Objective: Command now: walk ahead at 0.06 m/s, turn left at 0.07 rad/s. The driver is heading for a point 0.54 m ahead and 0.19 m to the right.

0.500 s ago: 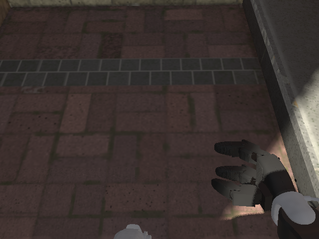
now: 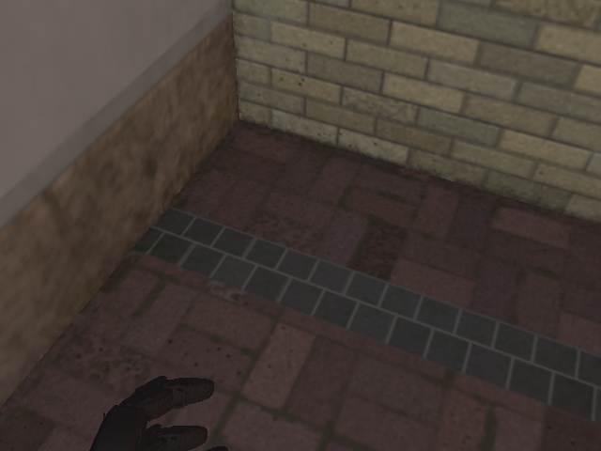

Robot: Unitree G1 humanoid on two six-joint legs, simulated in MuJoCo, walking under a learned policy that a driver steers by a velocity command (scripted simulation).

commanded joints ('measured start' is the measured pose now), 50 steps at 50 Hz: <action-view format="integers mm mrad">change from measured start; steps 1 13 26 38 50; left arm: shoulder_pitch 236 299 327 -139 202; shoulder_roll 237 153 121 -8 260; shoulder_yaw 75 28 -5 -61 126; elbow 32 92 53 66 78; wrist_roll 28 -26 -36 -8 -43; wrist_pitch -42 -135 -27 20 49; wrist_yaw -25 92 39 -71 63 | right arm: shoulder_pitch -120 -389 -158 213 180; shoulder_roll -142 -70 -148 50 -149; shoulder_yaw -39 46 -35 82 -29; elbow -141 -343 -212 145 1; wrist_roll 9 -61 -139 -182 15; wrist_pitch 16 16 40 21 -7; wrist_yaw -7 -117 -4 -62 -100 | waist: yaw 115 116 71 -39 189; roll -201 -173 140 106 201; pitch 93 -82 -100 168 -126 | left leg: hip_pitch -555 -289 516 448 35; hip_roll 48 200 742 610 511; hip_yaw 100 206 343 462 605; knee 957 439 -388 -884 338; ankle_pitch -185 -215 1312 -215 1124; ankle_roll -66 -27 389 220 93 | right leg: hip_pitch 333 335 -515 -925 699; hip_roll -282 -127 95 -112 91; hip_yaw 878 575 132 -21 311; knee -662 -337 1030 964 -274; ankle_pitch -110 530 -156 266 -508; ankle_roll -347 -180 191 -157 -313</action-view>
